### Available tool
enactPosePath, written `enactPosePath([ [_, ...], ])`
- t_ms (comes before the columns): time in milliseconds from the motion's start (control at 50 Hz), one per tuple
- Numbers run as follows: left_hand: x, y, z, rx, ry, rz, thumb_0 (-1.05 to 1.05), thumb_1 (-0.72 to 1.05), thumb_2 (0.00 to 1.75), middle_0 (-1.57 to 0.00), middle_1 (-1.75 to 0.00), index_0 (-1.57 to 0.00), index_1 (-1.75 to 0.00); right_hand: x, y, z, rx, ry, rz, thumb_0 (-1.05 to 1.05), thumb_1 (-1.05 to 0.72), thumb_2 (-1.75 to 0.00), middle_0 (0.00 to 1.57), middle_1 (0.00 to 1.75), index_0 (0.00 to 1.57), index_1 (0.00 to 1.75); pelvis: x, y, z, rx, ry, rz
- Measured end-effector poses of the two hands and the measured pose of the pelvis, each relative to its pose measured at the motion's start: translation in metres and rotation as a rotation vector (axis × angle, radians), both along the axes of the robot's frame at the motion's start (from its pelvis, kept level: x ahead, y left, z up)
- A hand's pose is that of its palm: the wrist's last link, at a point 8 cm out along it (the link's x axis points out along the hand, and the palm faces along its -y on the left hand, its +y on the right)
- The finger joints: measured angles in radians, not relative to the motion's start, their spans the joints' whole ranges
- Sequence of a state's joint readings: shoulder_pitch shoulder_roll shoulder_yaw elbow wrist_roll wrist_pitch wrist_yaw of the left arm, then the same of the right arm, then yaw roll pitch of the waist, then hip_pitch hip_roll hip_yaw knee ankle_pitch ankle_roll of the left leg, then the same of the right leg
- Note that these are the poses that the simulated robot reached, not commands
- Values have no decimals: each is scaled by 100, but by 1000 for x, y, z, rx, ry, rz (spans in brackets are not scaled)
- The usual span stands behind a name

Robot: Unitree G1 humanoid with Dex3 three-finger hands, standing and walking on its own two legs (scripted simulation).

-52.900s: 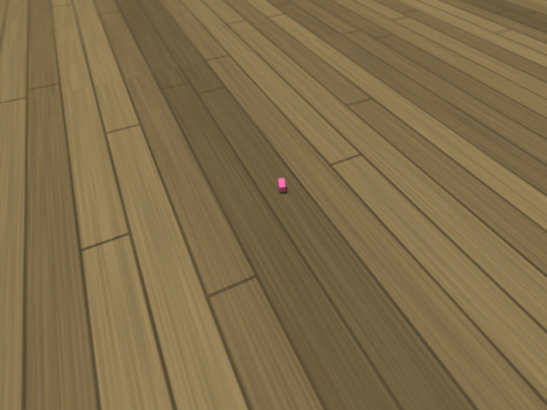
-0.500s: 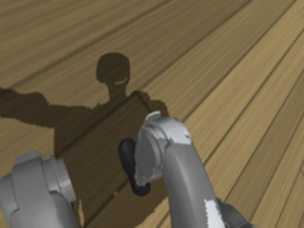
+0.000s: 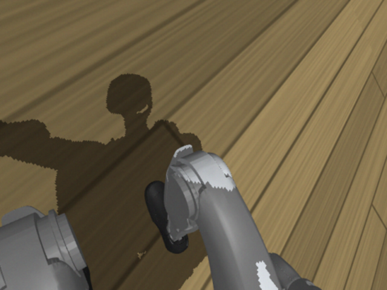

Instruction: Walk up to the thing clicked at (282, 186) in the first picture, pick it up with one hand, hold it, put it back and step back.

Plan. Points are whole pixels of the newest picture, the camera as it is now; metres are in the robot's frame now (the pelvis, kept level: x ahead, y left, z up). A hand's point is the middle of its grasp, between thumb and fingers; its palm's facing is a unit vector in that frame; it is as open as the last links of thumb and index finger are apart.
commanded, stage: rest palm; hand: left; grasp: from above
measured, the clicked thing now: out of the picture +0.49 +0.37 -0.30
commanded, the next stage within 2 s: close in 1.10 s
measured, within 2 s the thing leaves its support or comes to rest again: neither
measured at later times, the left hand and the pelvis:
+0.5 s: hand out of the picture +0.47 +0.35 -0.25, palm faces -0.47 -0.13 -0.87, open 13.3 cm; pelvis +0.00 +0.00 +0.00, yaw -1 degrees
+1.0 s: hand out of the picture +0.48 +0.35 -0.25, palm faces -0.46 -0.13 -0.88, open 12.7 cm; pelvis +0.00 +0.00 +0.00, yaw -2 degrees
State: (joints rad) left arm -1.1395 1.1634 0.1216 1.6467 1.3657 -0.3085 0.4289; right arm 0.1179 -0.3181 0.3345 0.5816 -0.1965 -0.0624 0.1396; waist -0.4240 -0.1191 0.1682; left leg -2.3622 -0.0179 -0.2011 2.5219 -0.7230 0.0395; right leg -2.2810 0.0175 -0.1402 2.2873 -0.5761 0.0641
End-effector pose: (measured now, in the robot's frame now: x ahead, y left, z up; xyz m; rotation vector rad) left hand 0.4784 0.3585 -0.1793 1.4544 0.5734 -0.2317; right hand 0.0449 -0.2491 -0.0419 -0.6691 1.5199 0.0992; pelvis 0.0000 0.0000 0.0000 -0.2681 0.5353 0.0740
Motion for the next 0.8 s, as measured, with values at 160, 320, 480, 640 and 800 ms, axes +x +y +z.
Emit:
enactPosePath([
  [160, 7, 0, -2, -6, -25, -3, 0, -36, 84, -25, -85, -24, -86, -12, -2, 7, -20, 33, -7, 0, -92, -90, 20, 30, 20, 30, 1, 0, -1, -8, -9, -6],
  [320, 3, 0, -7, -6, -8, -9, 0, -38, 87, -24, -84, -22, -86, -13, -8, 17, -51, 47, 11, 0, -92, -90, 20, 30, 20, 30, 1, 0, 0, -15, -12, -11],
  [480, 1, -3, -11, -19, -17, -24, 0, -38, 87, -25, -83, -23, -85, -6, -9, 16, -54, 38, 41, 0, -92, -90, 20, 30, 20, 30, 0, 0, 0, -17, -22, -11],
  [640, 1, -7, -10, -15, -34, -23, 0, -35, 85, -27, -80, -25, -82, -1, -5, 9, -28, 13, 56, 0, -91, -90, 20, 30, 20, 30, -1, 0, -2, -17, -30, -13],
  [800, 2, -6, -13, 2, -26, -6, 0, -32, 82, -28, -80, -27, -82, -2, -2, 6, -12, 6, 52, 0, -91, -90, 20, 30, 20, 30, 0, 1, -3, -16, -25, -16],
])
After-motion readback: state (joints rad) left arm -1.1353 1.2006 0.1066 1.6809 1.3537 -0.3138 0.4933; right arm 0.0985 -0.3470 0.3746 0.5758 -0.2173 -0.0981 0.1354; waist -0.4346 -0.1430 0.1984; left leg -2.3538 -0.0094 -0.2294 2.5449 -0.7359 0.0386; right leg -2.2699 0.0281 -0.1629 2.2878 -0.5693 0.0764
